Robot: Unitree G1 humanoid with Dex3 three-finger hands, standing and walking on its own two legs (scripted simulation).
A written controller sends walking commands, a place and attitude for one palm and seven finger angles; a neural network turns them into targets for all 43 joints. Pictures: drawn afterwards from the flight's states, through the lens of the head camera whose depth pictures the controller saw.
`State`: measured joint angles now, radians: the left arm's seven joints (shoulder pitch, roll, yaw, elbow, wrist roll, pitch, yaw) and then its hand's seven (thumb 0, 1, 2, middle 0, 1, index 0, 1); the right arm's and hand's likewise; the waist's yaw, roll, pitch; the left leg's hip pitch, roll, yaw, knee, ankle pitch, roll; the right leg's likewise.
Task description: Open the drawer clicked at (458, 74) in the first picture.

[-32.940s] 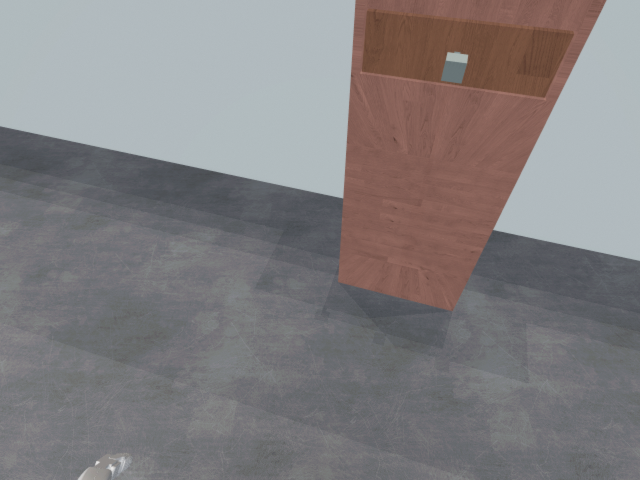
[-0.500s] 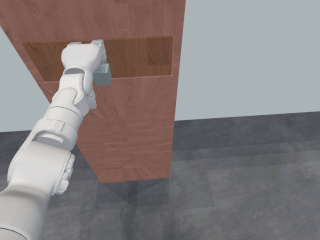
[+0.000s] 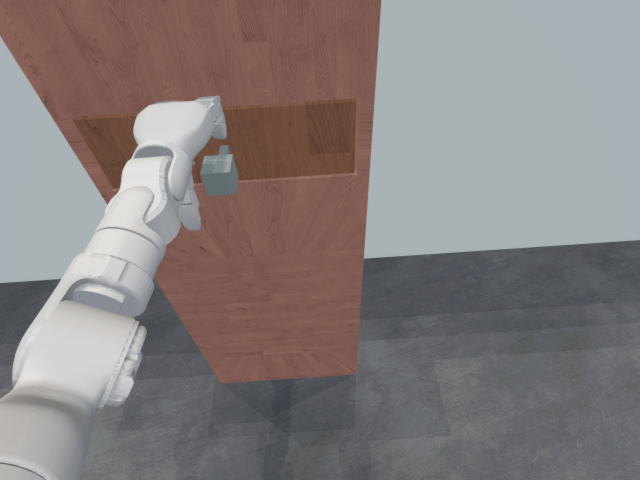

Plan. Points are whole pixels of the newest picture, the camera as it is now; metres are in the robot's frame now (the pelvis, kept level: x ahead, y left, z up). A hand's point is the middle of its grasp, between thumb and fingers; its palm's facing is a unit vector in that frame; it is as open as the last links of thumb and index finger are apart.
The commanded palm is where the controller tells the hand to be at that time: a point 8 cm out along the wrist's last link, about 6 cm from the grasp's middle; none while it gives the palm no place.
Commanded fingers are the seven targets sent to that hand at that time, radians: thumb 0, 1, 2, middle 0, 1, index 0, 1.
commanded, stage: lift the fingers back up to retry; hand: left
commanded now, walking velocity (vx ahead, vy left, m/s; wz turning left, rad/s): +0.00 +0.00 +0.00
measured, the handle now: (221, 166) +0.51 +0.14 +0.14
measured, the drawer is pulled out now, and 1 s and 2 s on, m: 0.00 0.00 0.00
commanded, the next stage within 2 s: re-aim the fingers above the handle in 0.22 s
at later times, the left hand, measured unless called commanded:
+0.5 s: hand (190, 158) +0.48 +0.17 +0.17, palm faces -0.01 -0.04 -1.00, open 13.5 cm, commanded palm +0.47 +0.17 +0.24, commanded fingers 0.00 -0.50 0.30 -0.30 -1.20 -0.30 -1.20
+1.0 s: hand (192, 155) +0.47 +0.16 +0.18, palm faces -0.02 -0.02 -1.00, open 13.7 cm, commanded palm +0.47 +0.16 +0.25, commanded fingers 0.00 -0.50 0.30 -0.30 -1.20 -0.30 -1.20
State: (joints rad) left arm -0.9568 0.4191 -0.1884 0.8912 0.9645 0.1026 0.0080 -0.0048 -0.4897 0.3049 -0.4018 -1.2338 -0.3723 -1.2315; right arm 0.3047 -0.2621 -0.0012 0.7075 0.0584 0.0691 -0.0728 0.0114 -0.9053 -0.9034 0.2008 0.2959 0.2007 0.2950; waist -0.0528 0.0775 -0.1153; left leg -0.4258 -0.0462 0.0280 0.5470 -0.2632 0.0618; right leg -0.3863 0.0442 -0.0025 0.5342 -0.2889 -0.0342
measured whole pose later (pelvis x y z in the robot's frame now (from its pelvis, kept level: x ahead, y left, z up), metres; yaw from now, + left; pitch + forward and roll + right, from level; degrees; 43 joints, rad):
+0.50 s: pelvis +0.01 -0.01 +0.00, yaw +2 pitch +7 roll +0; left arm -0.95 0.42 -0.23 0.79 0.93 0.12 -0.08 0.00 -0.49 0.31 -0.41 -1.21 -0.37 -1.23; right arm 0.21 -0.27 0.01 0.69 0.06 0.11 -0.07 0.01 -0.91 -0.90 0.20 0.30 0.20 0.30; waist -0.01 0.07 -0.10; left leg -0.37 -0.05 0.00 0.50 -0.26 0.05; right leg -0.33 0.04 -0.03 0.49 -0.30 -0.05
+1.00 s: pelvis +0.00 -0.01 +0.00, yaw +2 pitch +7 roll +0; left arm -0.99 0.44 -0.24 0.87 0.92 0.10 -0.08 0.00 -0.49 0.31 -0.39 -1.21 -0.35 -1.21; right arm 0.29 -0.27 0.00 0.73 0.06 0.07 -0.07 0.01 -0.91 -0.90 0.20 0.30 0.20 0.29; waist -0.04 0.07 -0.10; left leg -0.38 -0.05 0.00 0.49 -0.24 0.05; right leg -0.34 0.04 -0.03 0.49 -0.28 -0.05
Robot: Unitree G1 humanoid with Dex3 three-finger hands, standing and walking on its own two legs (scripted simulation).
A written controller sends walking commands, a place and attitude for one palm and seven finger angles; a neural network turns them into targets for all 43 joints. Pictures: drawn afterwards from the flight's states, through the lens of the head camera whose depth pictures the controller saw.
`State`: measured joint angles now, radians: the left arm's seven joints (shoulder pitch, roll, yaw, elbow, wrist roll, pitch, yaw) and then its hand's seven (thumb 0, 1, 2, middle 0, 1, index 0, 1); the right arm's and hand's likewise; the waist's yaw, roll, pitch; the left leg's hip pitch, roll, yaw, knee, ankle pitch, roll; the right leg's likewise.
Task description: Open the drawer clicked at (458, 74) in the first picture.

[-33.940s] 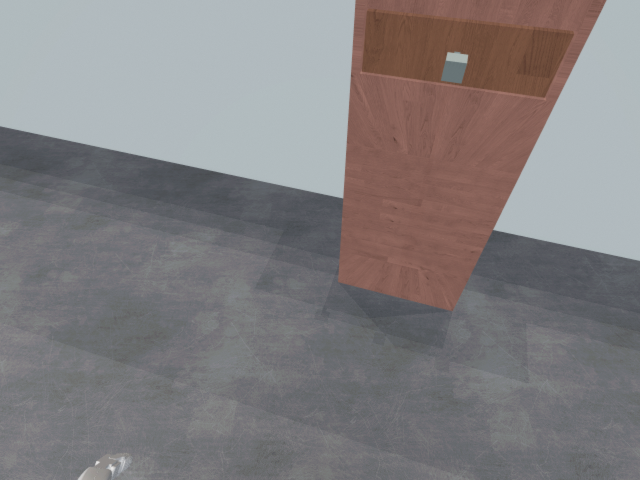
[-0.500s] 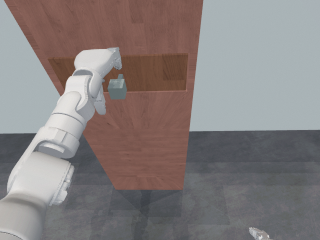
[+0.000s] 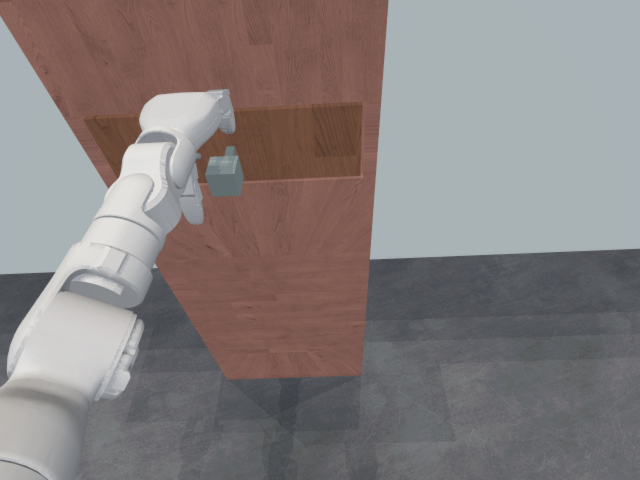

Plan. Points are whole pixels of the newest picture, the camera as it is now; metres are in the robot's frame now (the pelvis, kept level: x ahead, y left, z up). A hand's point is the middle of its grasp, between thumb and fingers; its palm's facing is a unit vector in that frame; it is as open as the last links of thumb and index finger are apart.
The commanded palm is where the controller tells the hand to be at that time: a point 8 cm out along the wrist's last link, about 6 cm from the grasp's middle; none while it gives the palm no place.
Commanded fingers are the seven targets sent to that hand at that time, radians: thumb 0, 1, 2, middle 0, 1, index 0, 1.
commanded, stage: re-aim the fingers above the handle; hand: left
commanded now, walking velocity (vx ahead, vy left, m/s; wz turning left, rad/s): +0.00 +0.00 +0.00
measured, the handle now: (227, 167) +0.51 +0.14 +0.13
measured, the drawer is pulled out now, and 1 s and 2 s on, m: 0.00 0.00 0.00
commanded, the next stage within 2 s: lower the fingers behind the handle in 1.34 s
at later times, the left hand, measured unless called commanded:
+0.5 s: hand (196, 152) +0.48 +0.16 +0.18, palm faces -0.03 -0.02 -1.00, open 13.4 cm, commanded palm +0.48 +0.17 +0.26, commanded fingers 0.00 -0.50 0.30 -0.30 -1.20 -0.30 -1.20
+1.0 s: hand (195, 150) +0.48 +0.16 +0.18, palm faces -0.03 -0.01 -1.00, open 13.5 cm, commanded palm +0.48 +0.16 +0.27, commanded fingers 0.00 -0.50 0.30 -0.30 -1.20 -0.30 -1.20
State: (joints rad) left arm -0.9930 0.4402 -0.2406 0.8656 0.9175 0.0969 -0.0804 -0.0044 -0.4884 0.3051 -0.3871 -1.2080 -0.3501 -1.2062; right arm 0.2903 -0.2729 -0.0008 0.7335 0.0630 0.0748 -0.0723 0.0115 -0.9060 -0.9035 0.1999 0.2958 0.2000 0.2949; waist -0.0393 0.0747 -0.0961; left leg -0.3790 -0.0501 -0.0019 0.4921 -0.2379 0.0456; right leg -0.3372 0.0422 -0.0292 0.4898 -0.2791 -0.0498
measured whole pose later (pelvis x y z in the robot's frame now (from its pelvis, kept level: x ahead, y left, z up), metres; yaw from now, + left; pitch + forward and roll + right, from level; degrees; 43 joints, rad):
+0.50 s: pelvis -0.01 +0.01 +0.00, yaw +0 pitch +8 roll +0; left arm -1.07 0.42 -0.24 0.97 0.94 0.08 -0.07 0.00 -0.49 0.31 -0.47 -1.21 -0.39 -1.21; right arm 0.25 -0.27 0.02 0.73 0.06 0.04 -0.08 0.01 -0.91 -0.90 0.20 0.30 0.20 0.30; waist -0.05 0.07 -0.10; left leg -0.40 -0.06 0.00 0.49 -0.22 0.05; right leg -0.36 0.03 -0.03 0.49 -0.27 -0.04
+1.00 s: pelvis -0.01 +0.01 +0.00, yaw +0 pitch +7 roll +0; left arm -1.06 0.44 -0.23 0.96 0.93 0.07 -0.07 0.00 -0.49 0.31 -0.48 -1.22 -0.39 -1.21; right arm 0.33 -0.27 0.00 0.75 0.06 0.01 -0.08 0.01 -0.91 -0.90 0.20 0.30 0.20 0.29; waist -0.06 0.08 -0.09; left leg -0.39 -0.05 0.01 0.48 -0.22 0.05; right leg -0.35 0.04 -0.02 0.47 -0.25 -0.04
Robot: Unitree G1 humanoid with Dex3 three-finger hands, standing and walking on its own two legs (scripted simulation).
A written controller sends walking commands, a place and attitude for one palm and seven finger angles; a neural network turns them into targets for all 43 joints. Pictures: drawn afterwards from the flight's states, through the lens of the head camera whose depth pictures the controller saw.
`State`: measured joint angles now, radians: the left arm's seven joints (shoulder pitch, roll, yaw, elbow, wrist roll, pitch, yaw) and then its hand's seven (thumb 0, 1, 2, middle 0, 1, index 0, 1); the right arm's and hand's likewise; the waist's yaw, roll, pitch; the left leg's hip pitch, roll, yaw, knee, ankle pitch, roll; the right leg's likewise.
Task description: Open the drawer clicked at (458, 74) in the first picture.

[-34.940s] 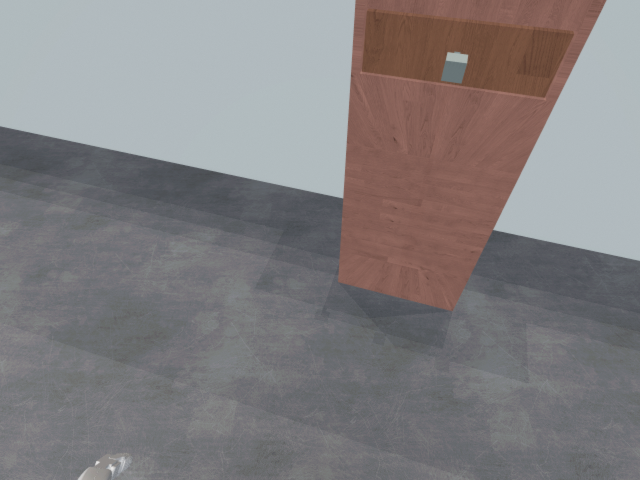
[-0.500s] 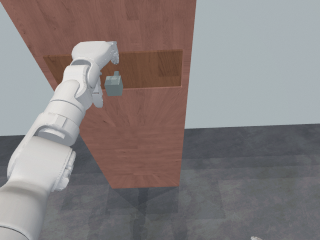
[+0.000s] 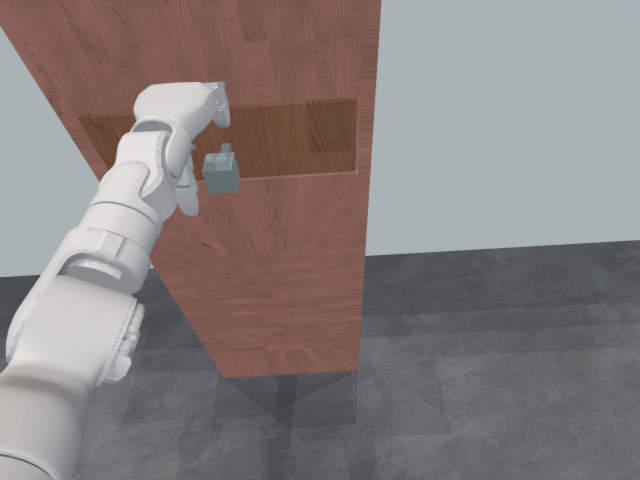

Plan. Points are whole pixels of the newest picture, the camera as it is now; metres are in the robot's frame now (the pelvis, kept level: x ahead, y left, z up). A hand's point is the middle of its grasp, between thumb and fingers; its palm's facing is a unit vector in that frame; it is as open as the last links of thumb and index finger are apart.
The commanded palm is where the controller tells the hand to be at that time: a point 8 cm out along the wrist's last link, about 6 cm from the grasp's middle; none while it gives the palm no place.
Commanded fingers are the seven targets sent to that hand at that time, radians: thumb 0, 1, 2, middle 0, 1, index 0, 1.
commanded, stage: re-aim the fingers above the handle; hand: left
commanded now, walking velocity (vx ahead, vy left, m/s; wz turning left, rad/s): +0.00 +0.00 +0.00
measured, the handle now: (223, 163) +0.52 +0.13 +0.13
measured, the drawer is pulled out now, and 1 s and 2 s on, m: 0.00 0.00 0.00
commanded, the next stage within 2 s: lower the fingers behind the handle in 0.34 s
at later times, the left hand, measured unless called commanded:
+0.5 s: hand (191, 140) +0.48 +0.16 +0.19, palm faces -0.01 -0.01 -1.00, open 13.5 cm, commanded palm +0.48 +0.16 +0.27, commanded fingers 0.00 -0.50 0.30 -0.30 -1.20 -0.30 -1.20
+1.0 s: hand (194, 142) +0.48 +0.15 +0.19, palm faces +0.01 -0.02 -1.00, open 13.5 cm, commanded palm +0.48 +0.15 +0.23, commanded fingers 0.00 -0.50 0.30 -0.30 -1.20 -0.30 -1.20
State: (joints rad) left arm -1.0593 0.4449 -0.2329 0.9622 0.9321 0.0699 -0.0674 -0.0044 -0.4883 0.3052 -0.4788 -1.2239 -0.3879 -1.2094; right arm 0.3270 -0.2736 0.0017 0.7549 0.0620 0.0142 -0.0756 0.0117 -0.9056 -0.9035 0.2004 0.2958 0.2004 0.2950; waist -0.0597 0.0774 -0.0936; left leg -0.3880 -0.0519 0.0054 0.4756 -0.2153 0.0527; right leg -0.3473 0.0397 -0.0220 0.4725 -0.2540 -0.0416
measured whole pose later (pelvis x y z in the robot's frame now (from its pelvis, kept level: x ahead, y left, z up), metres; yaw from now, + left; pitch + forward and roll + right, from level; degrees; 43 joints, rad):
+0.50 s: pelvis +0.01 +0.00 +0.00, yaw +1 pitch +7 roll +0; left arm -1.05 0.41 -0.26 0.89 0.92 0.11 -0.10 0.00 -0.49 0.31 -0.47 -1.22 -0.39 -1.21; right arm 0.25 -0.27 0.01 0.73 0.06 0.03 -0.06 0.01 -0.91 -0.90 0.20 0.30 0.20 0.30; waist -0.03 0.08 -0.10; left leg -0.36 -0.06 0.00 0.46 -0.22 0.05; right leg -0.32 0.03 -0.03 0.47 -0.27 -0.04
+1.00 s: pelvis +0.00 -0.01 +0.00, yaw +1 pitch +8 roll +0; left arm -1.11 0.41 -0.25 0.99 0.95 0.12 -0.04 0.00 -0.49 0.31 -0.40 -1.21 -0.36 -1.26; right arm 0.28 -0.27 0.01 0.74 0.06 0.08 -0.05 0.01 -0.91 -0.90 0.20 0.30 0.20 0.30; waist -0.05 0.06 -0.11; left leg -0.42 -0.05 -0.01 0.50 -0.22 0.04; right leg -0.38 0.04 -0.04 0.51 -0.27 -0.05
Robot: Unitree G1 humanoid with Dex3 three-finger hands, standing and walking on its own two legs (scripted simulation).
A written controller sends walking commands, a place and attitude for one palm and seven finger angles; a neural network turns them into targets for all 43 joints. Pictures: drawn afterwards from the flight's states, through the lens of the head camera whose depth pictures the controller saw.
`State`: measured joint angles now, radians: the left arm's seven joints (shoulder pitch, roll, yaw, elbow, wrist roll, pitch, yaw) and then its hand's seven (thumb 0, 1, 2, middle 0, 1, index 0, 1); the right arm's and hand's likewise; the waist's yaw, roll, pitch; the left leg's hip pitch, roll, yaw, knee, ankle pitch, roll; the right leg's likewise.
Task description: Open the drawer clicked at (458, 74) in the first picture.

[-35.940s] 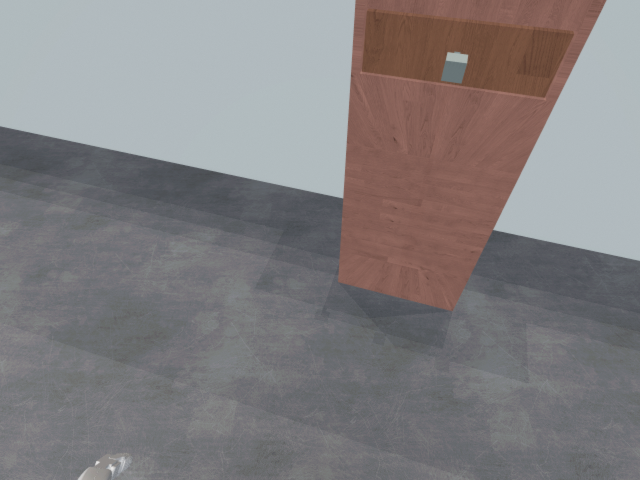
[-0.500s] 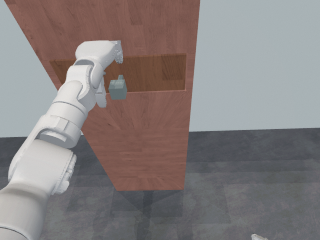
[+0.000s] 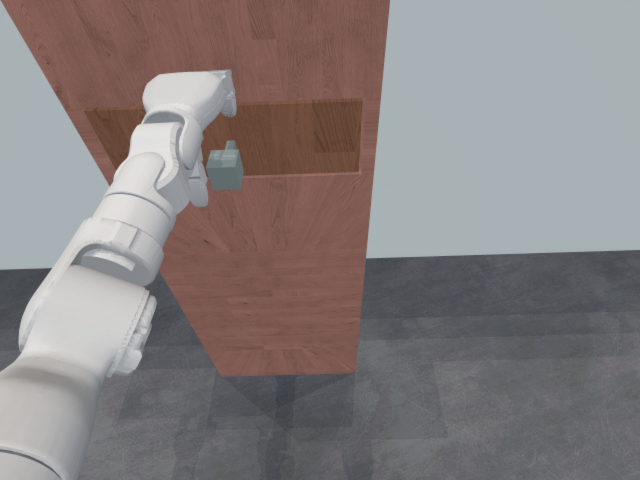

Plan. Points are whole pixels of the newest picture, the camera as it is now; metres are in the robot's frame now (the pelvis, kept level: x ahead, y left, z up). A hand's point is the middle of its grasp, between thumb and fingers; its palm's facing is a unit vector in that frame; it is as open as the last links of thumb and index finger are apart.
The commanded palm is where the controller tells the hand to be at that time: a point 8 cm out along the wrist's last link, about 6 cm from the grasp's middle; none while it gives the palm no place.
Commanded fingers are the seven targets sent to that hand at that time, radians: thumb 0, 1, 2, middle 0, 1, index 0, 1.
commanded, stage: lower the fingers behind the handle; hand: left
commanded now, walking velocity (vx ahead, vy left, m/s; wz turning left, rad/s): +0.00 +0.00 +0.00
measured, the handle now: (227, 160) +0.52 +0.13 +0.13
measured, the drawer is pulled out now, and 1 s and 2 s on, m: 0.00 0.00 0.00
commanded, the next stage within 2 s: lift the hand off the handle in 1.04 s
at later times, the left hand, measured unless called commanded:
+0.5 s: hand (202, 140) +0.49 +0.15 +0.19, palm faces +0.05 -0.01 -1.00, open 13.6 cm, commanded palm +0.48 +0.16 +0.20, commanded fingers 0.00 -0.50 0.30 -0.30 -1.20 -0.30 -1.20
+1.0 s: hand (202, 141) +0.49 +0.15 +0.19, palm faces +0.05 -0.01 -1.00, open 13.6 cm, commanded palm +0.49 +0.16 +0.19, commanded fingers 0.00 -0.50 0.30 -0.30 -1.20 -0.30 -1.20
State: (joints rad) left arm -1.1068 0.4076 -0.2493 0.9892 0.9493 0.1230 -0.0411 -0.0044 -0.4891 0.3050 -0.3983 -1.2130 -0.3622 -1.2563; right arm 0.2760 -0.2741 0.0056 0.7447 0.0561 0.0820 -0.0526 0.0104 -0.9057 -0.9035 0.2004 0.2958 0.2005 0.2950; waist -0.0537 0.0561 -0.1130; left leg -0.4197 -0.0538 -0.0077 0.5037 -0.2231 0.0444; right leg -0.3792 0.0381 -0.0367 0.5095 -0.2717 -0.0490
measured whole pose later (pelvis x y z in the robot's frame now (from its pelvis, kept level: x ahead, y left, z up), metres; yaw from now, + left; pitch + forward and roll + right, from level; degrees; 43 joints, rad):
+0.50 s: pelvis -0.01 -0.01 -0.01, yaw -1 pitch +9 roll +0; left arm -1.12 0.44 -0.22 1.03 0.98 0.13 0.00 0.00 -0.49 0.30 -0.37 -1.23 -0.33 -1.31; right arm 0.32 -0.28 0.01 0.72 0.06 0.10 -0.06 0.01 -0.91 -0.90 0.20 0.30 0.20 0.30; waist -0.08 0.05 -0.13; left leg -0.50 -0.03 0.00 0.58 -0.24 0.04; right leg -0.46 0.06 -0.03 0.57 -0.28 -0.06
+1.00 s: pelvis -0.03 +0.00 -0.02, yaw -1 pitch +11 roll -1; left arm -1.21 0.48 -0.22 1.11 1.00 0.14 -0.01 0.00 -0.49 0.30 -0.36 -1.23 -0.32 -1.33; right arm 0.35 -0.29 0.03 0.70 0.06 0.08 -0.07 0.01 -0.91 -0.90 0.20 0.30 0.20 0.30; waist -0.13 0.05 -0.13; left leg -0.62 -0.02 0.01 0.67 -0.26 0.04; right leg -0.57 0.06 -0.03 0.66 -0.29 -0.05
